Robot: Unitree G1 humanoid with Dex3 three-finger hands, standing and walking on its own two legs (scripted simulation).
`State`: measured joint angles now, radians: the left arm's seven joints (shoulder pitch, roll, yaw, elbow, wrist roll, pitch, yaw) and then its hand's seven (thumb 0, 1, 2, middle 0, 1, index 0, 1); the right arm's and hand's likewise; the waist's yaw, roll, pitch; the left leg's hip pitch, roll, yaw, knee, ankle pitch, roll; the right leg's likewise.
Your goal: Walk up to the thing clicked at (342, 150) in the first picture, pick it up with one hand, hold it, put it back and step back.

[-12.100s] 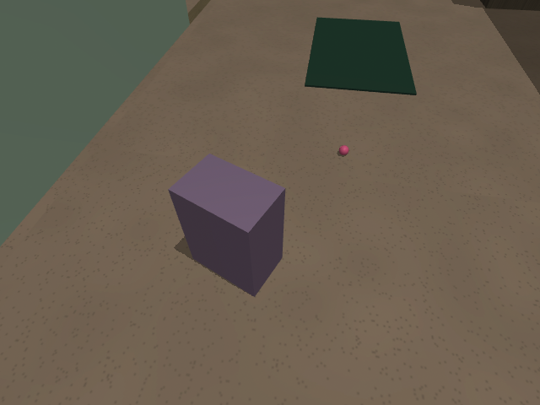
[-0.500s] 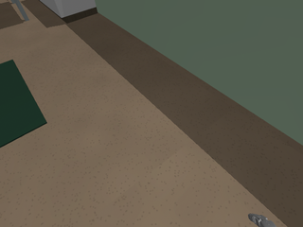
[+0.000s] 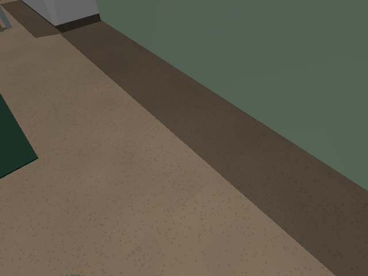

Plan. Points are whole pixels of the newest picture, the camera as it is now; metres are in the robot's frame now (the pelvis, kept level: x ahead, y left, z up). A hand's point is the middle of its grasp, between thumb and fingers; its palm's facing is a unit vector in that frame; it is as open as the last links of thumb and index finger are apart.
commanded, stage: stand
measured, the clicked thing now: out of the picture +0.09 +0.91 -0.75
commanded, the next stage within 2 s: none
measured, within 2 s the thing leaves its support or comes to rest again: neither
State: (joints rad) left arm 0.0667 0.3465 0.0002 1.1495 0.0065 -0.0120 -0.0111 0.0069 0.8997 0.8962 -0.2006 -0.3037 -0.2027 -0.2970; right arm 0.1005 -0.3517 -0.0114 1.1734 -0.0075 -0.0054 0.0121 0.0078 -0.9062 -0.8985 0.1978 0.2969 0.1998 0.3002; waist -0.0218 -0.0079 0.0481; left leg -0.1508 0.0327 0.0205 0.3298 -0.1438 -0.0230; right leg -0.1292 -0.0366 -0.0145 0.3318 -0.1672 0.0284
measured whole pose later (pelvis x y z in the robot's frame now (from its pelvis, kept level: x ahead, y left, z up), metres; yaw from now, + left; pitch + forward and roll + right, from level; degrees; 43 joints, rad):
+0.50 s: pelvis +0.01 +0.00 +0.00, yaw +1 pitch -2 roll +0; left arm 0.11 0.35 0.00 1.15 0.01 -0.01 -0.01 0.01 0.90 0.90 -0.20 -0.30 -0.20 -0.30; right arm 0.08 -0.35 -0.01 1.16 -0.01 -0.01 0.01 0.01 -0.91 -0.90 0.20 0.30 0.20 0.30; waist -0.01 0.01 0.04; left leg -0.14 0.04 0.01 0.32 -0.15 -0.03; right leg -0.11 -0.03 -0.03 0.32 -0.18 0.02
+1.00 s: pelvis +0.02 -0.01 +0.00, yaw +1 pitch -2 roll +0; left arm 0.10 0.35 0.00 1.14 0.01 -0.01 0.00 0.01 0.90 0.90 -0.20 -0.30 -0.20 -0.30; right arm 0.09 -0.35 0.00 1.15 0.00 -0.01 0.01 0.01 -0.91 -0.90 0.20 0.30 0.20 0.30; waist -0.01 0.01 0.04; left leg -0.12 0.05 0.01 0.32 -0.16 -0.04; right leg -0.09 -0.02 -0.03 0.31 -0.19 0.02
